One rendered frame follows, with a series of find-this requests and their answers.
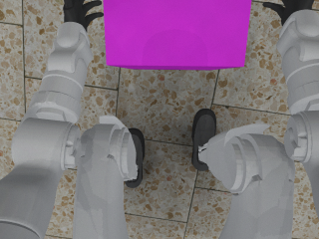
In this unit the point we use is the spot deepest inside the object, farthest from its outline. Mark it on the carton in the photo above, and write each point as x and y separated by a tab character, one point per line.
196	35

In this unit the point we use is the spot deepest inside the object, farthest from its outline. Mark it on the right robot forearm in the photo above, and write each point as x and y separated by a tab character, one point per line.
298	46

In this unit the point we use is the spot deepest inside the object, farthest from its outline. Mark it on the left robot upper arm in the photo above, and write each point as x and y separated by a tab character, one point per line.
43	150

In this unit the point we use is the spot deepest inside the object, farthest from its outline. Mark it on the robot left hand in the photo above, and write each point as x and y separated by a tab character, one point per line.
76	10

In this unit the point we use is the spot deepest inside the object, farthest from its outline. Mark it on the left robot forearm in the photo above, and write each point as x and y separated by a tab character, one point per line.
64	78

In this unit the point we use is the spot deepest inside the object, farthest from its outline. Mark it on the right robot upper arm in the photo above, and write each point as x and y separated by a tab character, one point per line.
301	142

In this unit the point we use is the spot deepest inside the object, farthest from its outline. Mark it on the robot right hand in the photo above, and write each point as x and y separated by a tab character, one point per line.
291	6

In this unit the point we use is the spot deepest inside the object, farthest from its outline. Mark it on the robot right shin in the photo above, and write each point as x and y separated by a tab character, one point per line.
216	145

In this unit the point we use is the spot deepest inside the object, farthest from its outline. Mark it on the robot left shin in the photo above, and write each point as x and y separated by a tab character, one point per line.
108	119

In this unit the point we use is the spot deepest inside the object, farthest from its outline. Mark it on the robot shin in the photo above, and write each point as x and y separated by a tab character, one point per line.
216	145
108	119

